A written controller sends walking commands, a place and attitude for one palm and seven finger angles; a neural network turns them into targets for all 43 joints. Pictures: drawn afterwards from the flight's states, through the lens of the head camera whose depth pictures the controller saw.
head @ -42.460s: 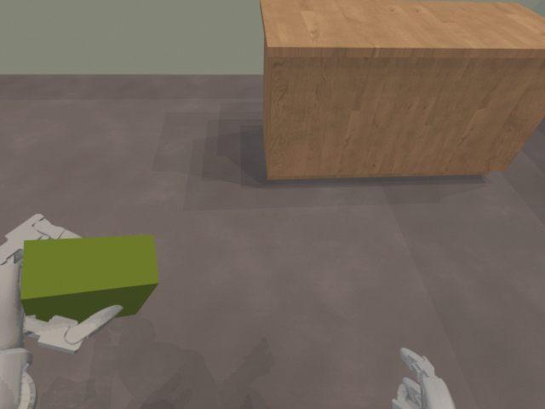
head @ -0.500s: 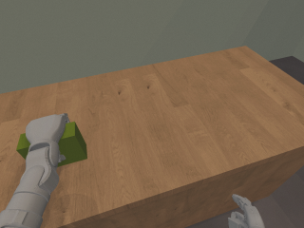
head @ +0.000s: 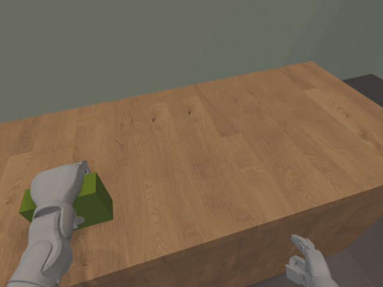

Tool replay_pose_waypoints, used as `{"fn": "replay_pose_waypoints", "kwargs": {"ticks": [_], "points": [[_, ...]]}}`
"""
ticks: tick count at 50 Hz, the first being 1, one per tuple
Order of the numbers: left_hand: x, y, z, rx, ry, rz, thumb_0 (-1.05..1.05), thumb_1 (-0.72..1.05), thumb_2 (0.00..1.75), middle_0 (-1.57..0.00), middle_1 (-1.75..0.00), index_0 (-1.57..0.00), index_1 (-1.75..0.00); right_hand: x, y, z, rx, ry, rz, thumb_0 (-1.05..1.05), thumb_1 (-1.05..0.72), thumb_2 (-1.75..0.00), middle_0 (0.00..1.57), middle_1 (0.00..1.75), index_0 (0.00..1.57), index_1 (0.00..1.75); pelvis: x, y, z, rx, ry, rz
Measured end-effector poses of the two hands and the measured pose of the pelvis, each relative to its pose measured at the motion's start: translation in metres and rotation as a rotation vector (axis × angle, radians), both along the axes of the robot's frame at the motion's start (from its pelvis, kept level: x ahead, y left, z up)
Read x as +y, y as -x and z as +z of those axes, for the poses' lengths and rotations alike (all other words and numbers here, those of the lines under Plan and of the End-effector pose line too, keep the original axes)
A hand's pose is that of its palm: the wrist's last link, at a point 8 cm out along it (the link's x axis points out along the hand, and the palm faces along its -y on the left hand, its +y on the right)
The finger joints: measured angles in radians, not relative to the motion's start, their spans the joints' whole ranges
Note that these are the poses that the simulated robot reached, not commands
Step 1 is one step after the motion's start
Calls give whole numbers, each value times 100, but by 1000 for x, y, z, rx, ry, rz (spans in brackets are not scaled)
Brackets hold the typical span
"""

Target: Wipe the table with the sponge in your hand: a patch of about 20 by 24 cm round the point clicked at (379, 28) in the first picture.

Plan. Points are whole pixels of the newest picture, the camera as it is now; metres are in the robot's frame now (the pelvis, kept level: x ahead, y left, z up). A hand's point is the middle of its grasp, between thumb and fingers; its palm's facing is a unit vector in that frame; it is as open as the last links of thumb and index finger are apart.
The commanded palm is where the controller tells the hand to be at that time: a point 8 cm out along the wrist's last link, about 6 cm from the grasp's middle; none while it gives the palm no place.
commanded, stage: wipe back along the first lane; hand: left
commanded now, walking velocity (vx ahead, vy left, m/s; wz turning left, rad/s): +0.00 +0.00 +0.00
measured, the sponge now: (75, 209) +0.25 +0.30 +0.03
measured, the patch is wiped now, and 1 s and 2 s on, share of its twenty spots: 1.00 1.00 1.00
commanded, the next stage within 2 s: lift the sponge slowly off the table in 0.10 s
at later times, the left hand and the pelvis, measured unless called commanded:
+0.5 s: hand (71, 213) +0.22 +0.28 +0.07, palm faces +0.02 -0.07 -1.00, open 9.7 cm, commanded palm +0.19 +0.26 +0.13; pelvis -0.01 -0.01 +0.00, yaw +0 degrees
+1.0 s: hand (65, 212) +0.21 +0.27 +0.09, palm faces +0.05 -0.09 -0.99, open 9.7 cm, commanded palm +0.19 +0.26 +0.16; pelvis -0.02 -0.01 +0.00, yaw +0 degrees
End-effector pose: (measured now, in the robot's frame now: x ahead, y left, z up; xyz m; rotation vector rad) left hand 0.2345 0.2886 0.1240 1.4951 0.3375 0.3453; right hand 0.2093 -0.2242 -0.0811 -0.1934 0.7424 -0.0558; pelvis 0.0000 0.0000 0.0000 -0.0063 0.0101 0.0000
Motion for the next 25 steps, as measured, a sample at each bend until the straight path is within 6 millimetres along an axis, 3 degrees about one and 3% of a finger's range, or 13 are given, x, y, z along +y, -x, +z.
{"fn": "replay_pose_waypoints", "kwargs": {"ticks": [12,25], "points": [[-11,29,1,-26,14,-11,1,-47,108,-72,-142,-75,-140,1,2,0,-20,-15,5,1,-90,-89,20,30,18,29,-2,2,0,-20,-1,-8],[-17,36,3,-4,28,-15,0,-48,108,-73,-141,-76,-140,2,4,3,-40,0,22,1,-90,-89,20,30,18,29,-5,10,1,-48,-1,0]]}}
